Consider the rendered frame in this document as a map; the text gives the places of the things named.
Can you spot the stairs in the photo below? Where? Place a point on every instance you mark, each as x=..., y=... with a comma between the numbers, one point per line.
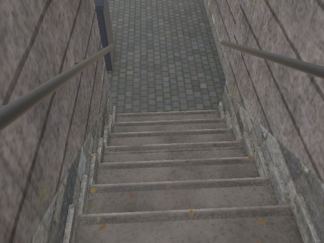
x=180, y=177

